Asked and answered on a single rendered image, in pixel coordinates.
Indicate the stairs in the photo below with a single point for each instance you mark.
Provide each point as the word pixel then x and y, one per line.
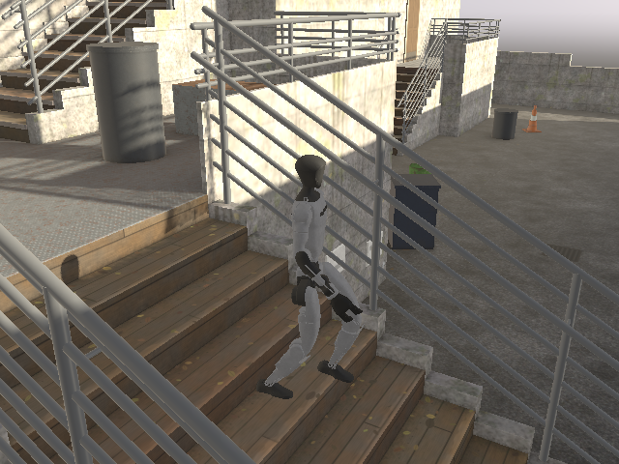
pixel 14 111
pixel 404 77
pixel 214 318

